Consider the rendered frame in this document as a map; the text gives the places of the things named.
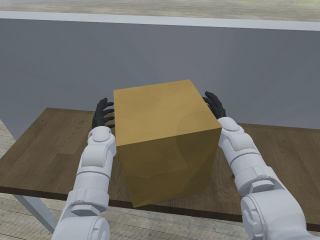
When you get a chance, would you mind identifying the left robot upper arm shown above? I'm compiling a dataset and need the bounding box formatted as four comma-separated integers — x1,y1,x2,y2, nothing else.
52,216,110,240

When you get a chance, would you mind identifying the right robot upper arm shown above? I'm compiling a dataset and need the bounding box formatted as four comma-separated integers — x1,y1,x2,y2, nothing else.
240,189,320,240

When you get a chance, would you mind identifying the left robot forearm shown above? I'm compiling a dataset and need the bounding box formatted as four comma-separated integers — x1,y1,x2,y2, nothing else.
51,126,117,240

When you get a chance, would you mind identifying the right robot forearm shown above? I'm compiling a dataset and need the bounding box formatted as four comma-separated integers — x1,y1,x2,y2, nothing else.
217,117,307,229

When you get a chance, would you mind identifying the right robot hand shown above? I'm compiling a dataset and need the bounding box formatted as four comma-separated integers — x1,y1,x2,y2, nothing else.
202,91,227,120

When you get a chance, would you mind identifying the carton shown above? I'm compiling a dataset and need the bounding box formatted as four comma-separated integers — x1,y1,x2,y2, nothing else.
113,79,222,208

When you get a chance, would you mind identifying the table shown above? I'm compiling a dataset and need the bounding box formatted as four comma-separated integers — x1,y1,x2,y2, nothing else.
0,107,320,234

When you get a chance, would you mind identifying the left robot hand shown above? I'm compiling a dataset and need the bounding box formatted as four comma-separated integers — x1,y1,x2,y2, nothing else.
92,97,115,129

